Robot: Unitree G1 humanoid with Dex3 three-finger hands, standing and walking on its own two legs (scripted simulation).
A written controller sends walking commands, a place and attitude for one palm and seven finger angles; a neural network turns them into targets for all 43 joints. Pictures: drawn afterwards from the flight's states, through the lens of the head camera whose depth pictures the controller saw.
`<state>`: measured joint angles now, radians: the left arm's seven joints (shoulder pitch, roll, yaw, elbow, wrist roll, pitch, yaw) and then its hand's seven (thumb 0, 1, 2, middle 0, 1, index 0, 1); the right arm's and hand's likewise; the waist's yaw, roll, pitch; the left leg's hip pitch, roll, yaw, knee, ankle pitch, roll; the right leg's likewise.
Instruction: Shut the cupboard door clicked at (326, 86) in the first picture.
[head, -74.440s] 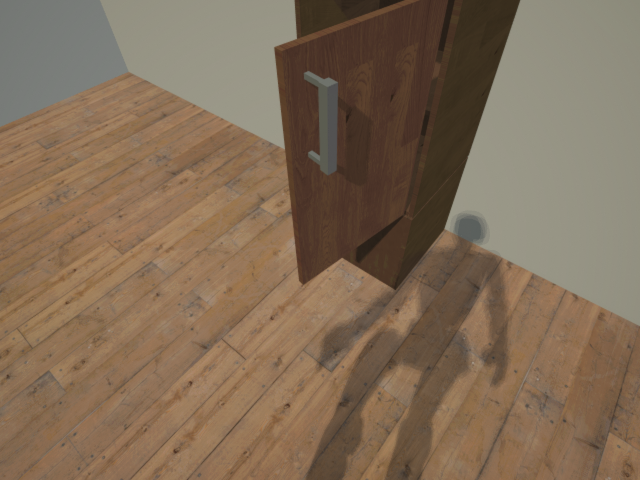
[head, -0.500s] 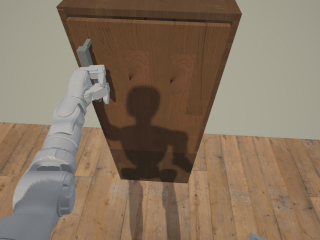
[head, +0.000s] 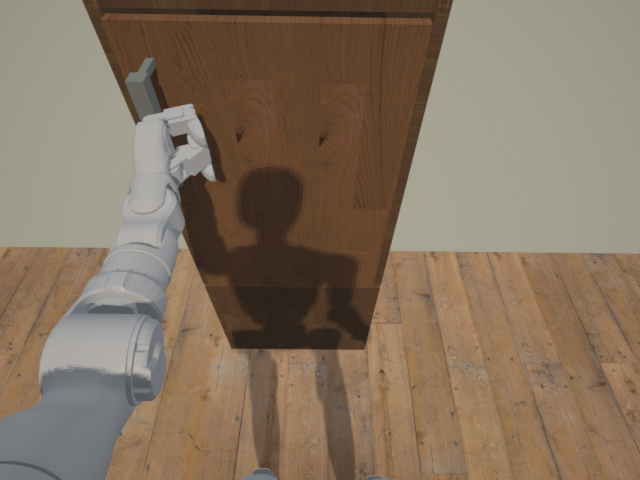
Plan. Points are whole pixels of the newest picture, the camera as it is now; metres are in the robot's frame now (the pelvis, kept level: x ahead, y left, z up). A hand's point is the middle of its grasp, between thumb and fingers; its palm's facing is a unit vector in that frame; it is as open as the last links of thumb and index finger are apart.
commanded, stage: pull the fist back off the door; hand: left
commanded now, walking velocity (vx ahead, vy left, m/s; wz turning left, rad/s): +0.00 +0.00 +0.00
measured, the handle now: (163, 126) +0.55 +0.20 +0.15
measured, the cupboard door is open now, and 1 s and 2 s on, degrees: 0 0 0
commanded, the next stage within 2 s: draw the hand back to the body in 0.48 s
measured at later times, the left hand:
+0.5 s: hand (202, 189) +0.42 +0.12 +0.15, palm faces +0.06 -1.00 +0.01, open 3.1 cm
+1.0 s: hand (148, 231) +0.35 +0.17 +0.16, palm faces +0.15 -0.99 -0.02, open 3.2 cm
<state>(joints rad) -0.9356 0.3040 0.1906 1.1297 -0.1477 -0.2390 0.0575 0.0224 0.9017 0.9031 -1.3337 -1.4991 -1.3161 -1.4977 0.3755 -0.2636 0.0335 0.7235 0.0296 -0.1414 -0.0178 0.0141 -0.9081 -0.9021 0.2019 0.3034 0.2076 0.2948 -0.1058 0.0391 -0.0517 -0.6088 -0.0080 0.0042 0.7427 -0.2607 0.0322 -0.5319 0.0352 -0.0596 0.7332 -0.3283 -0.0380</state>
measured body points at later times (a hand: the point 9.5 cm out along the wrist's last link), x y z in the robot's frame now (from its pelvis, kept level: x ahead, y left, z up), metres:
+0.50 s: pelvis +0.06 -0.01 +0.02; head +0.06 -0.02 +0.47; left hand +0.41 +0.18 +0.15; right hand +0.23 -0.25 -0.07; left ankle +0.07 +0.10 -0.71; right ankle +0.03 -0.10 -0.71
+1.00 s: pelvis +0.06 -0.02 +0.02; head +0.04 -0.04 +0.47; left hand +0.34 +0.22 +0.16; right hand +0.24 -0.25 -0.06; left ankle +0.07 +0.10 -0.71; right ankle +0.03 -0.10 -0.71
